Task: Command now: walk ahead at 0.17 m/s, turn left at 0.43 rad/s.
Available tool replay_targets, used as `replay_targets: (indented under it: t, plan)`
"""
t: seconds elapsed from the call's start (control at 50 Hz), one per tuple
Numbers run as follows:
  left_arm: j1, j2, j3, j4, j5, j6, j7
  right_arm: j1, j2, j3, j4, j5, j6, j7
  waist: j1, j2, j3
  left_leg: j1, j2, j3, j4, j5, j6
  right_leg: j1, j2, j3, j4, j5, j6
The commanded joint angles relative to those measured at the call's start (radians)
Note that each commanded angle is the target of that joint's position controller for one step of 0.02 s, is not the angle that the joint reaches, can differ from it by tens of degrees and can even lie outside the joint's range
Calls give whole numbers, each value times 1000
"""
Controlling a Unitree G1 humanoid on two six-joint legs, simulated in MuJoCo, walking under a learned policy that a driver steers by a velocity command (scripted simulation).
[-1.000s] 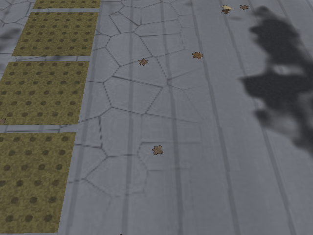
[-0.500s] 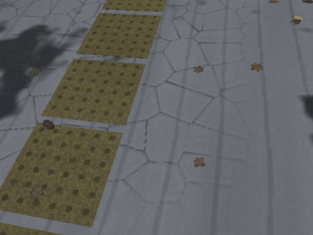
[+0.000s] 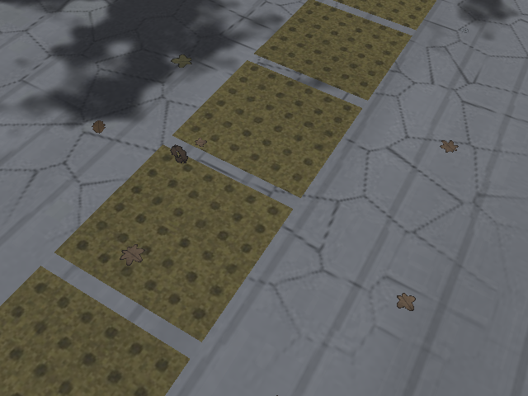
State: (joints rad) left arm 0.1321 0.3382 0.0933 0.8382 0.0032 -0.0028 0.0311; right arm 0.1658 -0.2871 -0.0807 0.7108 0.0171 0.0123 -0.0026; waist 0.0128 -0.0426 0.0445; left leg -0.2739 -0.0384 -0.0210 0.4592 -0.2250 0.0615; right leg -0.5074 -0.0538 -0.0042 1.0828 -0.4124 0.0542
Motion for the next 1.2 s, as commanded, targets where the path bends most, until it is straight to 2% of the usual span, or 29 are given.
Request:
replay_targets:
  t: [0.02,0.12,0.26,0.32,0.36,0.38,0.4,0.42,0.44,0.48,0.56,0.66,0.72,0.76,0.8,0.82,0.84,0.86,0.88,0.9,0.92,0.94,0.96,1.0,1.06,1.12,1.16,1.18,1.2]
  plan:
    - [-27,92,21,-69,-7,-31,-10,18,-128,-26,-54,-5,-35,-16,-25,188,-104,212,239,-326,-270,-209,178,-167,-21,43,-79,145,-8]
    - [-80,51,1,-80,-8,-74,-29,67,-162,-29,-17,-11,-66,-17,-57,178,-50,197,240,-283,-303,-125,164,-97,-13,35,-373,240,-10]
    - [-122,55,-13,-109,-27,-105,-52,121,-181,-29,17,2,-71,0,-84,159,1,149,270,-308,-282,-166,168,-11,0,15,-524,220,-49]
    - [-61,57,-14,-95,-28,-118,-59,120,-167,-22,24,5,-64,5,-38,147,-12,113,255,-291,-220,-121,144,131,18,-14,-602,251,-83]
    - [92,87,2,-52,-25,-118,-48,118,-119,-4,23,-4,-63,6,36,128,-69,15,191,-235,-72,-11,100,369,15,3,-627,237,-113]
    - [235,153,18,-32,-14,-120,-40,93,-57,17,1,-15,-67,6,94,-8,-152,-101,99,-128,225,-10,43,548,-144,198,-686,176,-178]
    - [316,259,47,-5,-6,-116,-48,125,-35,23,-47,-1,-90,-1,79,-302,-202,-404,-26,-21,534,-287,-13,741,-327,610,-818,-22,-321]
    - [294,159,19,-18,-16,-119,-56,105,-134,0,-36,10,-102,-3,86,-171,-144,-525,17,-101,679,-337,-15,722,-332,671,-855,-164,-331]
    - [244,110,3,-32,-15,-118,-56,84,-153,-7,-35,20,-109,3,68,-122,-69,-578,64,-105,722,-244,0,673,-302,571,-857,-157,-297]
    - [170,72,-13,-56,-4,-111,-56,53,-124,-3,-31,1,-109,8,39,-42,-16,-560,126,-69,674,-101,-4,568,-235,422,-888,15,-273]
    - [161,76,-17,-56,-6,-111,-49,40,-76,3,-39,-10,-93,15,10,-45,-8,-481,153,-25,554,36,-50,459,-171,236,-945,323,-272]
    - [214,98,-13,-33,-16,-98,-32,-106,-24,26,-87,-8,-101,23,50,-31,15,-390,121,25,226,262,-77,416,-116,83,-962,474,-244]
    - [268,102,-13,-9,-19,-83,-26,-188,-22,29,-113,-6,-112,39,72,-25,44,-329,82,44,102,330,-63,436,-131,66,-932,565,-235]
    - [274,108,-11,1,-19,-70,-22,-188,-40,22,-121,-8,-120,52,51,-44,24,-291,64,30,54,322,-34,495,-151,63,-865,682,-210]
    - [245,126,-4,-6,-18,-61,-16,-104,-83,4,-96,-16,-122,54,-7,-72,-41,-180,33,29,38,283,0,544,-155,67,-757,852,-179]
    - [214,127,-4,-15,-20,-55,-13,11,-111,-11,-58,-23,-123,48,-73,-63,-109,-36,9,49,6,318,25,538,-123,47,-629,942,-154]
    - [225,105,-12,-23,-12,-55,-12,114,-154,-25,-30,-32,-122,37,-118,-22,-195,166,60,23,-2,523,54,458,-69,19,-452,863,-112]
    - [307,25,-40,-47,23,-62,-16,204,-234,-34,-23,-62,-113,25,-95,184,-364,527,305,-214,125,933,160,189,17,1,-112,379,-63]
    - [467,-32,-64,0,-1,-65,-29,203,-195,-17,-17,-50,-101,29,-46,347,-552,698,502,-540,65,980,343,8,131,92,188,-298,-19]
    - [414,93,-31,17,-26,-64,-33,167,-144,-8,-28,-28,-84,34,-81,198,-508,572,439,-486,3,779,304,-13,81,174,245,-272,-21]
    - [293,103,-26,-22,-40,-55,-30,80,-115,3,-31,-18,-78,32,-65,155,-336,435,386,-360,-32,646,254,-78,36,122,226,-224,-19]
    - [232,78,-30,-34,-27,-41,-20,10,-78,18,-27,-17,-78,33,-36,84,-221,271,333,-280,-79,588,220,-72,-5,92,147,-167,-9]
    - [218,72,-26,-38,-12,-23,-9,-41,-54,25,-26,-25,-80,32,-5,85,-173,138,304,-230,-117,522,198,-10,-39,94,64,-114,-4]
    - [269,27,-34,-22,-4,7,3,-97,-70,18,-9,-48,-82,35,45,142,-140,-58,254,-148,-184,458,186,160,-39,61,-66,-49,10]
    - [250,1,-46,-27,6,15,14,-112,-79,14,21,-49,-84,26,41,162,-166,-88,241,-99,-198,396,190,251,-38,46,-268,32,8]
    - [204,22,-39,-30,6,23,12,-113,-88,15,47,-39,-63,14,28,146,-154,-116,232,-110,-223,37,158,324,-24,28,-401,180,-12]
    - [183,17,-37,-33,21,23,9,-118,-59,28,62,-33,-52,12,38,132,-105,-172,192,-105,-217,-217,98,391,-6,10,-514,231,-35]
    - [167,24,-37,-44,30,22,10,-90,-32,39,81,-34,-50,12,36,110,-71,-188,165,-100,-200,-298,52,402,-30,41,-584,255,-51]
    - [146,62,-33,-65,30,17,14,-61,-22,44,93,-40,-48,12,13,53,-33,-183,121,-76,-139,-313,5,370,-95,116,-666,272,-78]
